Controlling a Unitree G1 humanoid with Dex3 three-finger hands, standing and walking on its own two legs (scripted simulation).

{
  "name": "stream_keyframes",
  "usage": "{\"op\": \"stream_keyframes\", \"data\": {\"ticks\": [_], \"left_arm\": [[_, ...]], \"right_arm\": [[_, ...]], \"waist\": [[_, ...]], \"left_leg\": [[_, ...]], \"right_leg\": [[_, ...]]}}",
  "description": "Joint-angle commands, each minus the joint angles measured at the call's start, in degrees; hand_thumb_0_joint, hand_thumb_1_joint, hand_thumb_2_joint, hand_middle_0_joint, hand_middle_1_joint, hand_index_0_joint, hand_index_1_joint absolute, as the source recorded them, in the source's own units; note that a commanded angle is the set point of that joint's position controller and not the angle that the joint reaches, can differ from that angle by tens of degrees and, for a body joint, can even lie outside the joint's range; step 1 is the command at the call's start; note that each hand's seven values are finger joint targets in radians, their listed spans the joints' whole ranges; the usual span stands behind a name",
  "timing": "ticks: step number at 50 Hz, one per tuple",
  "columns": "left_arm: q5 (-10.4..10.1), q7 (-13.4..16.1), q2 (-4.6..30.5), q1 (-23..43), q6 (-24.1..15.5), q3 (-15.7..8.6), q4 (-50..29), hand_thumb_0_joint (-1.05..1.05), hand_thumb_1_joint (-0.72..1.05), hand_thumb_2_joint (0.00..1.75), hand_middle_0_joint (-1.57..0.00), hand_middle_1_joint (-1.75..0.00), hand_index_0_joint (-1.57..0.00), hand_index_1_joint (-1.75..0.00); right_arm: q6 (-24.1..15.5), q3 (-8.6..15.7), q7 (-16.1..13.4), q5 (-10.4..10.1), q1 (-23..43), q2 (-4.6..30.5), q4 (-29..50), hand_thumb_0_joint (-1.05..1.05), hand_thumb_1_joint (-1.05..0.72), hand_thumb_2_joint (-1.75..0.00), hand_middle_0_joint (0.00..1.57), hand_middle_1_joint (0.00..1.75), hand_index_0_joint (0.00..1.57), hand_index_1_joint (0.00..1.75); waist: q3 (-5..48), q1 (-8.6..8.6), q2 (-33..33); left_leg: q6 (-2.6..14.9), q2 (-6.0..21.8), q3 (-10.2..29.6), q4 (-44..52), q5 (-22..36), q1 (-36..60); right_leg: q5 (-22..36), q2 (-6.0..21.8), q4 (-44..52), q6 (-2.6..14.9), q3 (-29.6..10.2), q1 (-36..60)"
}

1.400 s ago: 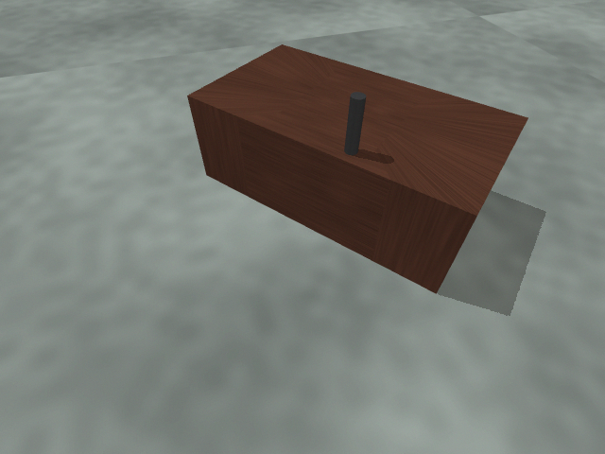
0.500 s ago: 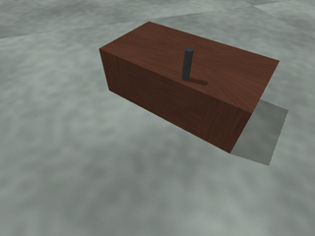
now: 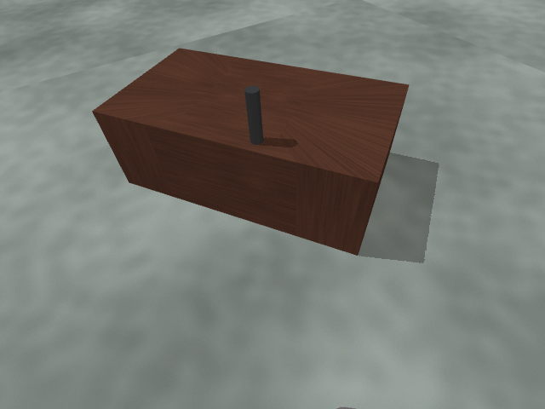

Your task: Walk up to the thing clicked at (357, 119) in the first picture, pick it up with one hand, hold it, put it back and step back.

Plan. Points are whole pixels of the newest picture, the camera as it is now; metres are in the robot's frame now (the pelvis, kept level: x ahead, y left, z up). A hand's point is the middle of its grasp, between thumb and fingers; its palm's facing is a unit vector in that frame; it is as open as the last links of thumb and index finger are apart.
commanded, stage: walk up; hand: left
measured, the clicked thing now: (254, 116) +1.11 +0.08 -0.21
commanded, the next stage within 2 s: none
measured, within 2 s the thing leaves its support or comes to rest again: neither
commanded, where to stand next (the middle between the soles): +0.68 +0.04 m, yaw -23 degrees
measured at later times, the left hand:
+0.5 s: hand (133, 346) +0.27 +0.28 -0.14, palm faces -0.18 -0.90 -0.39, open 7.4 cm
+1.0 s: hand (180, 209) +0.60 +0.25 -0.13, palm faces -0.34 -0.83 -0.43, open 7.4 cm
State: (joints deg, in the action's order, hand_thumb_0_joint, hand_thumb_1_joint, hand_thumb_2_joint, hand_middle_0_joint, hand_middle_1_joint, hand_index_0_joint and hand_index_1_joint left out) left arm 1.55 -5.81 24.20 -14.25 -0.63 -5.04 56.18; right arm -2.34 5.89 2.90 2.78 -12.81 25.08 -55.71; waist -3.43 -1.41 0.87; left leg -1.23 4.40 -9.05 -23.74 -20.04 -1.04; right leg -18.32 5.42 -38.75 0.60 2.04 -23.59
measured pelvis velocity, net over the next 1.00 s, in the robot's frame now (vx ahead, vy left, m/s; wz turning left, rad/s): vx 0.42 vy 0.02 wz -0.31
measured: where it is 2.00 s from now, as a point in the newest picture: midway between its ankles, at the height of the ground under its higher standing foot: (260, 301)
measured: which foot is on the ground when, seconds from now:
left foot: down 0.00-0.06, up 0.08-0.50, down 0.52-0.98, up 1.00-1.00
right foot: up 0.00-0.02, down 0.04-0.56, up 0.58-0.96, down 0.98-1.00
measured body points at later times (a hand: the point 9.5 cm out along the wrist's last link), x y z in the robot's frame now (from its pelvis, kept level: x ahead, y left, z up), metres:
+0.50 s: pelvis +0.21 +0.00 -0.01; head +0.23 -0.01 +0.44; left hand +0.28 +0.32 -0.11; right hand +0.23 -0.34 -0.12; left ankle +0.34 +0.13 -0.73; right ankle +0.11 -0.14 -0.73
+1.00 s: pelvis +0.42 +0.02 -0.02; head +0.44 -0.02 +0.43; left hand +0.62 +0.29 -0.11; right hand +0.35 -0.29 -0.15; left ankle +0.35 +0.13 -0.73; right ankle +0.49 -0.09 -0.74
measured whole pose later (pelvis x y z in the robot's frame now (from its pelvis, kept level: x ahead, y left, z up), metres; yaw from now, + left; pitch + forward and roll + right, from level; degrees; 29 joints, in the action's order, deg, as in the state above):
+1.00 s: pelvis +0.42 +0.02 -0.02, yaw -18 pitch -2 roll +0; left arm 0.2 -0.9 21.8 -14.6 -5.0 -2.9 46.7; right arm -0.3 4.4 3.2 1.4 -20.9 23.9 -44.6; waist -6.6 -3.6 3.9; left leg 2.5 1.6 -8.6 -41.9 -28.8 -7.3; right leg -9.6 -1.0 -35.9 3.5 4.8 -23.7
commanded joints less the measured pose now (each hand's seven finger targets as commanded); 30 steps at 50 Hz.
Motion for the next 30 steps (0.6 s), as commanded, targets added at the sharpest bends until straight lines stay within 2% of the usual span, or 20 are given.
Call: {"op": "stream_keyframes", "data": {"ticks": [1,2,3,4,5,6,8,9,11,16,20,22,23,24,25,26,27,28,29,30], "left_arm": [[0.1,1.6,10.6,-9.1,-2.3,-3.7,-1.9,0.0,0.9,0.9,-0.2,-0.3,-0.2,-0.3],[0.2,2.9,14.3,-16.5,-2.9,-5.3,-0.7,0.0,0.9,0.9,-0.2,-0.3,-0.2,-0.3],[0.5,4.1,19.0,-18.7,-3.3,-6.6,-1.7,0.0,0.9,0.9,-0.2,-0.3,-0.2,-0.3],[0.0,4.0,19.9,-12.8,-3.6,-5.8,-4.8,0.0,0.9,0.9,-0.2,-0.3,-0.2,-0.3],[-0.8,3.9,21.3,-8.4,-3.4,-5.7,-6.4,0.0,0.9,0.9,-0.2,-0.3,-0.2,-0.3],[-1.3,4.1,19.8,-5.5,-3.5,-5.3,-7.5,0.0,0.9,0.9,-0.2,-0.3,-0.2,-0.3],[-1.8,4.7,16.0,-1.8,-4.1,-3.9,-8.3,0.0,0.9,0.9,-0.2,-0.3,-0.2,-0.3],[-1.9,4.8,15.3,-2.5,-4.4,-3.6,-8.2,0.0,0.9,0.9,-0.2,-0.3,-0.2,-0.3],[-1.7,4.9,14.5,-2.7,-5.1,-3.1,-8.9,0.0,0.9,0.9,-0.2,-0.3,-0.2,-0.3],[-1.4,4.8,15.5,-5.8,-6.0,-3.6,-10.6,0.0,0.9,0.9,-0.2,-0.3,-0.2,-0.3],[-1.2,5.1,15.6,-10.4,-6.3,-3.8,-10.5,0.0,0.9,0.9,-0.2,-0.3,-0.2,-0.3],[-1.1,5.4,16.2,-8.9,-6.3,-3.6,-11.6,0.0,0.9,0.9,-0.2,-0.3,-0.2,-0.3],[-1.0,5.7,16.6,-7.2,-6.3,-3.5,-12.3,0.0,0.9,0.9,-0.2,-0.3,-0.2,-0.3],[-1.2,5.8,16.0,-5.7,-6.2,-3.2,-12.6,0.0,0.9,0.9,-0.2,-0.3,-0.2,-0.3],[-1.1,6.0,15.4,-4.2,-6.0,-2.7,-13.1,0.0,0.9,0.9,-0.2,-0.3,-0.2,-0.3],[-1.1,6.0,12.6,-4.4,-6.0,-1.8,-13.6,0.0,0.9,0.9,-0.2,-0.3,-0.2,-0.3],[-1.8,6.1,7.4,-8.8,-6.1,0.0,-13.4,0.0,0.9,0.9,-0.2,-0.3,-0.2,-0.3],[-2.7,6.6,7.4,-11.1,-5.8,0.2,-12.7,0.0,0.9,0.9,-0.2,-0.3,-0.2,-0.3],[-1.9,7.4,12.3,-11.7,-5.4,-0.7,-11.5,0.0,0.9,0.9,-0.2,-0.3,-0.2,-0.3],[-1.8,7.3,14.4,-9.6,-5.5,-0.5,-10.9,0.0,0.9,0.9,-0.2,-0.3,-0.2,-0.3]], "right_arm": [[-0.9,2.0,-0.2,-0.5,9.4,10.7,8.8,0.0,-0.9,-0.9,0.2,0.3,0.2,0.3],[-0.5,0.7,-0.1,-0.6,6.7,7.2,9.1,0.0,-0.9,-0.9,0.2,0.3,0.2,0.3],[-0.1,-1.0,0.2,-1.0,5.3,3.3,10.6,0.0,-0.9,-0.9,0.2,0.3,0.2,0.3],[0.6,-0.2,0.2,-1.6,3.5,7.3,10.5,0.0,-0.9,-0.9,0.2,0.3,0.2,0.3],[0.6,1.1,-0.1,-0.9,5.1,11.6,10.4,0.0,-0.9,-0.9,0.2,0.3,0.2,0.3],[0.4,1.3,0.0,-1.3,6.0,12.6,9.9,0.0,-0.9,-0.9,0.2,0.3,0.2,0.3],[0.8,0.9,0.3,-2.3,0.6,11.4,7.0,0.0,-0.9,-0.9,0.2,0.3,0.2,0.3],[1.1,0.7,0.4,-2.3,-1.6,10.7,6.6,0.0,-0.9,-0.9,0.2,0.3,0.2,0.3],[1.5,1.1,0.9,-1.4,-3.1,10.4,7.0,0.0,-0.9,-0.9,0.2,0.3,0.2,0.3],[1.3,1.8,2.1,-0.1,2.3,9.9,11.2,0.0,-0.9,-0.9,0.2,0.3,0.2,0.3],[-0.2,1.6,2.2,0.2,7.8,8.6,14.1,0.0,-0.9,-0.9,0.2,0.3,0.2,0.3],[-0.8,1.9,2.2,0.0,7.6,8.8,14.6,0.0,-0.9,-0.9,0.2,0.3,0.2,0.3],[-1.0,2.3,2.2,-0.2,6.2,9.1,14.7,0.0,-0.9,-0.9,0.2,0.3,0.2,0.3],[-1.2,2.5,2.2,-0.3,3.5,9.0,13.9,0.0,-0.9,-0.9,0.2,0.3,0.2,0.3],[-1.5,3.0,2.0,-0.1,-1.7,9.7,12.6,0.0,-0.9,-0.9,0.2,0.3,0.2,0.3],[-1.8,4.3,1.4,0.1,-10.2,12.6,10.1,0.0,-0.9,-0.9,0.2,0.3,0.2,0.3],[-2.3,5.7,0.6,0.7,-15.5,16.9,9.5,0.0,-0.9,-0.9,0.2,0.3,0.2,0.3],[-2.3,5.9,0.3,-0.2,-12.5,18.3,11.0,0.0,-0.9,-0.9,0.2,0.3,0.2,0.3],[-1.9,6.1,0.4,-1.7,-9.0,19.6,11.7,0.0,-0.9,-0.9,0.2,0.3,0.2,0.3],[-1.5,5.4,0.2,-2.4,-7.0,16.9,12.5,0.0,-0.9,-0.9,0.2,0.3,0.2,0.3]], "waist": [[4.3,7.24,-2.0],[8.0,10.54,-13.3],[5.1,11.21,-24.7],[3.8,7.49,-16.1],[-1.6,6.02,-11.2],[-4.2,4.97,-6.9],[-3.3,1.68,-5.4],[-2.5,1.0,-6.6],[-2.0,0.67,-6.5],[-3.9,2.81,-5.5],[-2.4,5.48,-6.0],[-1.1,4.56,-7.4],[-0.1,3.02,-8.0],[0.8,1.32,-7.4],[2.9,-2.04,-5.4],[7.6,-6.09,1.5],[11.3,-7.56,14.9],[8.6,-4.88,17.6],[7.5,-3.3,14.8],[3.8,-2.37,8.7]], "left_leg": [[7.12,5.7,0.7,-11.7,-3.1,-18.4],[5.88,1.5,-0.9,-28.4,-5.1,-26.3],[2.94,-5.1,1.3,-41.4,-15.5,-38.3],[1.6,-4.0,9.0,-45.2,-11.8,-38.1],[1.57,-0.8,12.3,-45.2,-11.1,-35.3],[1.94,1.6,13.9,-46.0,-7.6,-36.3],[2.55,3.9,14.2,-42.0,-0.2,-32.2],[2.57,3.8,13.7,-39.4,1.8,-29.7],[1.61,3.6,12.4,-36.1,4.5,-27.2],[-0.39,3.6,10.9,-24.8,6.5,-30.8],[0.12,3.0,10.6,-16.3,7.6,-33.0],[0.79,2.6,10.0,-14.0,7.0,-29.2],[1.52,2.4,9.5,-12.8,7.0,-25.1],[2.01,1.3,8.1,-10.0,6.7,-20.1],[2.82,-0.4,6.6,-6.8,8.9,-10.8],[4.45,-0.8,8.7,-4.3,5.6,-0.1],[7.27,9.4,23.3,1.1,-3.2,8.7],[11.54,19.1,42.9,9.4,-9.0,10.7],[16.62,22.3,46.8,8.4,-11.1,6.8],[16.2,20.5,40.5,8.2,-6.3,0.6]], "right_leg": [[8.5,-4.5,6.1,0.36,3.8,24.0],[0.7,-4.1,9.8,1.63,-0.8,34.5],[-18.8,7.2,20.9,4.78,-24.6,34.1],[-32.1,15.9,32.2,9.89,-45.1,25.8],[-35.6,17.9,33.0,13.53,-49.2,16.7],[-32.0,16.2,32.6,13.82,-44.9,14.6],[-20.7,10.0,29.1,8.95,-29.4,12.5],[-16.3,8.0,28.2,8.11,-25.4,11.1],[-12.5,5.9,27.7,8.83,-20.4,7.8],[-12.4,6.2,27.2,10.33,-18.6,8.1],[-0.4,6.3,21.7,10.67,-18.2,16.2],[8.1,7.4,18.0,10.49,-17.6,16.1],[12.6,8.4,16.4,10.27,-17.6,14.2],[16.1,7.3,13.6,9.31,-15.4,12.2],[18.4,5.5,7.3,7.62,-12.9,8.1],[19.4,0.9,-7.1,5.48,-9.6,4.4],[9.5,-5.6,-22.4,2.63,-5.7,-5.2],[-10.4,-11.6,-28.2,1.79,-2.3,-16.8],[-12.2,-6.4,-33.6,2.72,-7.1,-16.5],[-8.2,-4.2,-35.1,2.58,-7.2,-15.3]]}}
